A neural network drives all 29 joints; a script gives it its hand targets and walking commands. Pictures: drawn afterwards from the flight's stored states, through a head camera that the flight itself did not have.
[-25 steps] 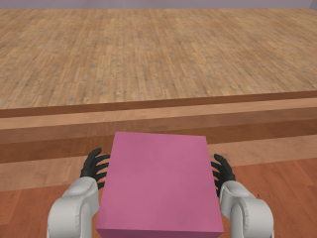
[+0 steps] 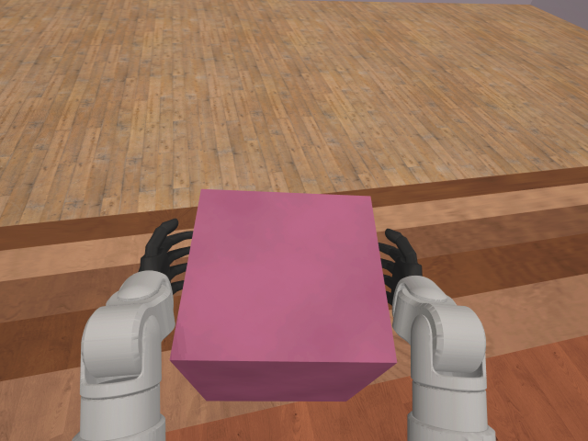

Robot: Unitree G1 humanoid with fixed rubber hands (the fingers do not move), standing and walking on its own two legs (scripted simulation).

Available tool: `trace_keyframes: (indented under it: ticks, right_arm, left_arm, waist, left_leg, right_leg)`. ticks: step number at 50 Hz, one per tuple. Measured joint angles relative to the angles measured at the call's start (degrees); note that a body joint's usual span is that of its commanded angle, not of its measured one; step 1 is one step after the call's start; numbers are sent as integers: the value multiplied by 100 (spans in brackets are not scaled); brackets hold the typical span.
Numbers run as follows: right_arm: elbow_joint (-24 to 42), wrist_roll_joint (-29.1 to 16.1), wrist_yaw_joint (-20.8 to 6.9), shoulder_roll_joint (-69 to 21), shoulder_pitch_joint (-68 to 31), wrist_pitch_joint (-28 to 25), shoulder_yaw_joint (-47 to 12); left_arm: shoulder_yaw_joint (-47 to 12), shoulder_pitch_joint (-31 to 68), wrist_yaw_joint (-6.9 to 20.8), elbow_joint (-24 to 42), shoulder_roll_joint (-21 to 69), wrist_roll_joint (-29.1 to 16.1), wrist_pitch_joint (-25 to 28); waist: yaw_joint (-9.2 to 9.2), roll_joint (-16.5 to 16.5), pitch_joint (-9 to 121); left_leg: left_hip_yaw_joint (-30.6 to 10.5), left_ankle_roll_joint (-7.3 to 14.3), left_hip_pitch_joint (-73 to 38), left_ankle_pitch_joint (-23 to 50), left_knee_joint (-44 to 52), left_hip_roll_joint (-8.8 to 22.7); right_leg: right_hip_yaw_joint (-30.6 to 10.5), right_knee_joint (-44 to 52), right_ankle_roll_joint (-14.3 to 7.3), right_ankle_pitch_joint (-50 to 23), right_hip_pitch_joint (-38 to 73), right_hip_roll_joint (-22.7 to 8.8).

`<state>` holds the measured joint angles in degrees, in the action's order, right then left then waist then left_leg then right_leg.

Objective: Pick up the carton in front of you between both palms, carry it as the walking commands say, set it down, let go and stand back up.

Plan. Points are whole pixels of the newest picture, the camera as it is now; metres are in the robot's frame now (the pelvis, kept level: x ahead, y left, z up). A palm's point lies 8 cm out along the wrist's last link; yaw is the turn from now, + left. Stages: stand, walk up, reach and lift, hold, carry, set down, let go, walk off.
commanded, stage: carry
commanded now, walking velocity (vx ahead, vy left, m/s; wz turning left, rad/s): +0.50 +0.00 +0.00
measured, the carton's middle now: (281, 307) +0.31 +0.01 +0.05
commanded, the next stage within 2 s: none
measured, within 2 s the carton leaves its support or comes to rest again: neither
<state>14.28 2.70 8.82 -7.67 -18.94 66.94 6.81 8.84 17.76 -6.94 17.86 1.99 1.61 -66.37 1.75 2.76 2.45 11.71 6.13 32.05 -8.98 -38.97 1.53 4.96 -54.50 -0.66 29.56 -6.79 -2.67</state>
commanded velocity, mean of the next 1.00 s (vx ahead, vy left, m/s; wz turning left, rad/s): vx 0.50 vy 0.00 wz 0.00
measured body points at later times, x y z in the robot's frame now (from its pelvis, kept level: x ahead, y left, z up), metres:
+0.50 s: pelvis +0.31 -0.01 +0.01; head +0.38 -0.01 +0.46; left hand +0.66 +0.17 +0.11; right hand +0.67 -0.13 +0.09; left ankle +0.18 +0.09 -0.63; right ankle +0.37 -0.08 -0.71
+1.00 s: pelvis +0.60 +0.04 -0.10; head +0.64 +0.04 +0.34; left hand +0.95 +0.19 -0.03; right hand +0.94 -0.12 -0.04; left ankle +0.62 +0.06 -0.81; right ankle +0.63 -0.10 -0.74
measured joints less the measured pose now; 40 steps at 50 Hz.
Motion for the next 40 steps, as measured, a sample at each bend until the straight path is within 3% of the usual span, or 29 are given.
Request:
trace_keyframes:
  ticks: [3, 6, 12, 18, 20, 22, 24, 26, 30, 33, 36, 38, 39, 40]
  right_arm:
    - [-436, -94, 133, 149, -451, 15, 64]
    - [-640, -191, 170, 208, -706, -54, 284]
    - [-1000, -248, 164, 182, -1171, -330, 595]
    - [-855, -166, 143, 92, -1148, -361, 568]
    - [-722, -123, 126, 88, -1059, -305, 575]
    - [-683, -120, 38, 199, -1041, -263, 597]
    - [-660, -115, 13, 237, -962, -226, 640]
    - [-485, -69, 16, 152, -817, -188, 677]
    - [-114, -5, 25, -31, -706, -229, 756]
    - [157, 4, 26, -20, -632, -262, 784]
    - [262, -11, 22, 54, -618, -219, 812]
    - [24, 25, 10, 85, -701, -173, 775]
    - [-161, 71, -2, 97, -768, -138, 732]
    - [-382, 121, -7, 91, -822, -138, 669]
  left_arm:
    - [157, 573, -56, -535, -122, -130, -47]
    - [404, 1011, -80, -871, 73, -38, 10]
    - [664, 1377, -77, -1106, 200, 80, 280]
    - [676, 1319, -74, -922, 163, 14, 277]
    - [645, 1290, -73, -915, 206, 6, 283]
    - [599, 1297, -74, -1027, 313, 70, 400]
    - [522, 1320, -73, -1157, 343, 120, 424]
    - [469, 1259, -78, -1127, 336, 64, 408]
    - [412, 1155, -137, -879, 284, -179, 478]
    - [274, 1284, -181, -870, 238, -270, 541]
    - [153, 1397, -216, -941, 211, -266, 547]
    - [161, 1448, -217, -1098, 136, -238, 462]
    - [195, 1494, -216, -1211, 79, -231, 381]
    - [232, 1552, -214, -1354, -16, -245, 299]
  waist:
    - [106, -61, -272]
    - [153, -128, -443]
    - [138, -186, -564]
    - [26, -217, -420]
    - [-109, -264, -353]
    - [-344, -548, -400]
    - [-527, -567, -526]
    - [-711, -431, -656]
    - [-825, -309, -838]
    - [-882, -310, -803]
    - [-916, -568, -622]
    - [-769, -734, -453]
    - [-624, -793, -347]
    - [-471, -711, -214]
  left_leg:
    - [-10, -31, -292, -301, 166, -60]
    - [-46, 1, -638, -406, 492, -134]
    - [-143, -67, -1388, -849, 861, -161]
    - [-258, -288, -2144, -1562, 895, -177]
    - [-280, -351, -2164, -1942, 177, -116]
    - [-606, -397, -1704, -1841, -1227, 36]
    - [-1029, -386, -1067, -2089, -2567, -165]
    - [-1125, -398, -513, -2098, -2986, -243]
    - [-1193, -406, 140, -1551, -1779, -168]
    - [-1102, -403, 325, 252, -840, -71]
    - [-1093, -448, -46, 1911, 774, 35]
    - [-920, -339, -497, 2556, 1491, 53]
    - [-810, -178, -710, 2636, 1500, 62]
    - [-782, -6, -863, 1740, 1224, -25]
  right_leg:
    - [-358, -2076, -226, -304, -1455, 205]
    - [-412, -2273, -340, -648, -2553, 124]
    - [-322, -956, -355, -1333, -3615, -72]
    - [97, 1703, -462, -2621, -3043, 59]
    - [272, 2183, -558, -2858, -2544, 206]
    - [315, 1950, -498, -1976, -2381, 421]
    - [300, 1800, -478, -1707, -2258, 470]
    - [226, 1800, -481, -1585, -2081, 479]
    - [193, 1840, -484, -1211, -1671, 503]
    - [227, 1420, -428, -635, -1444, 527]
    - [322, 831, -367, 140, -1111, 715]
    - [420, 77, -351, 537, -956, 780]
    - [500, -502, -382, 384, -956, 766]
    - [447, -1218, -399, 454, -1083, 693]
